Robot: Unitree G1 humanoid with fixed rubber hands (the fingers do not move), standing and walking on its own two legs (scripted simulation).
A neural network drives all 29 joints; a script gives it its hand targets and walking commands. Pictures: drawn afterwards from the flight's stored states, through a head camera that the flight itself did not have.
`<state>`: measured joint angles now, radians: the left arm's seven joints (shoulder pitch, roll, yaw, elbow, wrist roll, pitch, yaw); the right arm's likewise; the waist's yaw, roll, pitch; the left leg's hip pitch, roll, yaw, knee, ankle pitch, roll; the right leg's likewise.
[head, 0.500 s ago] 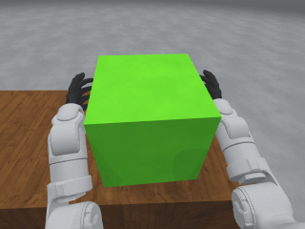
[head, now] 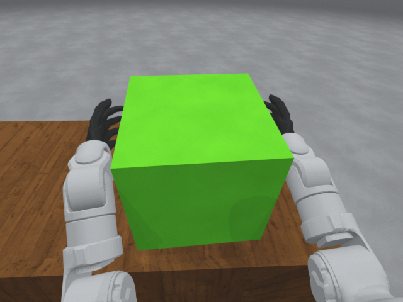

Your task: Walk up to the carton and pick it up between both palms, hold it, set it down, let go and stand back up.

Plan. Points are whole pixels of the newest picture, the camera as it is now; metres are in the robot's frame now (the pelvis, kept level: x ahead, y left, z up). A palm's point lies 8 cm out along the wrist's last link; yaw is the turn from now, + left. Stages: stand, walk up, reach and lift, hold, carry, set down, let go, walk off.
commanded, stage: hold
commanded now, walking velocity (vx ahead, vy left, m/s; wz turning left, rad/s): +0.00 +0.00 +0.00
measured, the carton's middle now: (195, 157) +0.36 +0.00 +0.16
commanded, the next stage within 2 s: none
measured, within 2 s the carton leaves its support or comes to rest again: neither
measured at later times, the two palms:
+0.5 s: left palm (99, 142) +0.35 +0.17 +0.22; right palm (280, 133) +0.36 -0.16 +0.21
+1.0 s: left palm (99, 141) +0.34 +0.17 +0.22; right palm (281, 133) +0.36 -0.16 +0.21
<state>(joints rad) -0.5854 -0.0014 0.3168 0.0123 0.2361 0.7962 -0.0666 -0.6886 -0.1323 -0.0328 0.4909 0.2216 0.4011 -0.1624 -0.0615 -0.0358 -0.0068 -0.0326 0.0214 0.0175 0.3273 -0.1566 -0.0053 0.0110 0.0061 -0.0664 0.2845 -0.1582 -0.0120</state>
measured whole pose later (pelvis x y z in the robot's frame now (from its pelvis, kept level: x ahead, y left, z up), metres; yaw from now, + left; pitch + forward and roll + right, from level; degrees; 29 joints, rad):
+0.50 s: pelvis +0.00 +0.00 +0.00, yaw +0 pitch -7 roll -1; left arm -0.61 0.00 0.32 0.04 0.23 0.78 -0.06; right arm -0.71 -0.13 -0.04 0.52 0.21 0.39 -0.16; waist -0.06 -0.04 -0.02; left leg -0.05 0.02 0.02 0.32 -0.15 -0.01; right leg -0.01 0.01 -0.07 0.28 -0.15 -0.01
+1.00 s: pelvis +0.00 +0.00 +0.00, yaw +0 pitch -8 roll +0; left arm -0.59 0.00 0.32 0.01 0.24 0.79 -0.06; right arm -0.70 -0.13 -0.03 0.50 0.23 0.40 -0.16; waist -0.06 -0.03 -0.02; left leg -0.04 0.02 0.02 0.33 -0.16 -0.01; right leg 0.00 0.01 -0.06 0.29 -0.16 -0.01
